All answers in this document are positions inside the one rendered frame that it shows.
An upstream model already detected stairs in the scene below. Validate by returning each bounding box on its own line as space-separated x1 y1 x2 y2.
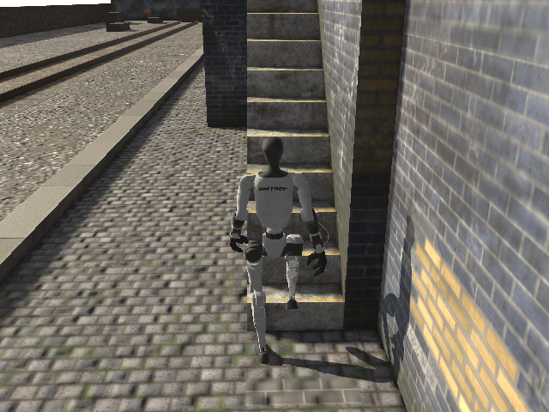
247 0 345 331

